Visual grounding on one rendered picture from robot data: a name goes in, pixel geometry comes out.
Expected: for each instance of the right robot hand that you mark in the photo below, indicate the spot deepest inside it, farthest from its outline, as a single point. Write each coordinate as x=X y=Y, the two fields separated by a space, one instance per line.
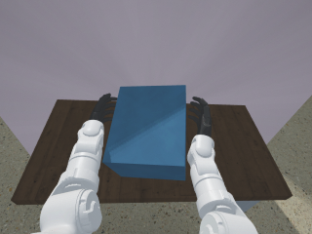
x=204 y=123

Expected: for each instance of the robot right forearm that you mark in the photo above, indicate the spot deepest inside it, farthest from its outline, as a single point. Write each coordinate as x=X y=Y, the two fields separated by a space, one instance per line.
x=207 y=182

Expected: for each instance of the robot right upper arm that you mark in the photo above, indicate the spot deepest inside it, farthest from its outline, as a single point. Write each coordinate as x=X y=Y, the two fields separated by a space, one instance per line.
x=216 y=222

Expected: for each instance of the robot left upper arm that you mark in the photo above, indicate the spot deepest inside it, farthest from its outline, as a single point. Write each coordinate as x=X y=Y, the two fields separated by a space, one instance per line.
x=73 y=212

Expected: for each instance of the table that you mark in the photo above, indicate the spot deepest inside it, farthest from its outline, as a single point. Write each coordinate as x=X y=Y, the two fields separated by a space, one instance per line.
x=243 y=160

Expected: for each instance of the left robot hand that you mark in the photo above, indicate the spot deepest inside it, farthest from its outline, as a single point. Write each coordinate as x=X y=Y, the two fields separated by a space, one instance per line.
x=99 y=111

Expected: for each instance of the carton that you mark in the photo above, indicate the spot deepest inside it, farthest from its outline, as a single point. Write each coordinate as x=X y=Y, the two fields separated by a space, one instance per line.
x=147 y=136

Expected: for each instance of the robot left forearm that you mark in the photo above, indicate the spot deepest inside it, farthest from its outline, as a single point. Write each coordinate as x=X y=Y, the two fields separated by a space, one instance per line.
x=84 y=161

